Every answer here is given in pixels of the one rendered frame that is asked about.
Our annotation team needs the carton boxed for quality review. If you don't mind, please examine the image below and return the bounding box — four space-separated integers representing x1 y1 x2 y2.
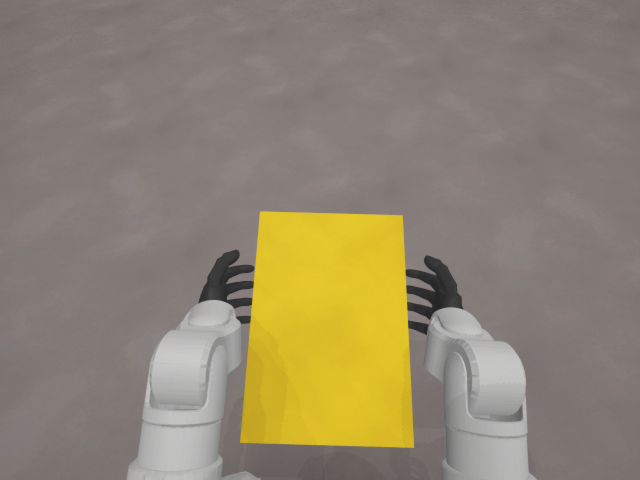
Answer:
240 211 414 448

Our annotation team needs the robot right forearm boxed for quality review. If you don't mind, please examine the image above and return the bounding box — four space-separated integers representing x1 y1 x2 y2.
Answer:
423 307 537 480

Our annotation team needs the robot right hand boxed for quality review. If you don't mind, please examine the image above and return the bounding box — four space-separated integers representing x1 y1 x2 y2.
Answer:
405 256 463 335

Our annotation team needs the robot left hand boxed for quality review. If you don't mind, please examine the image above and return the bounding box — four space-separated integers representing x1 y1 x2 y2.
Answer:
198 250 254 324

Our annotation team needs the robot left forearm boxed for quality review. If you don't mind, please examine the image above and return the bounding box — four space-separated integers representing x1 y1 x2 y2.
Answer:
126 300 241 480

